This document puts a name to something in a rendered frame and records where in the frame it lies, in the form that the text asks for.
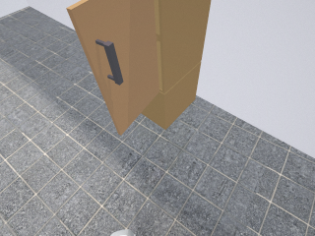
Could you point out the handle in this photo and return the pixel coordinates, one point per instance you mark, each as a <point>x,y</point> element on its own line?
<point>112,60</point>

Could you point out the cupboard door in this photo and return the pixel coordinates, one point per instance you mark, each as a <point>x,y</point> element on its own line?
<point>131,26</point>

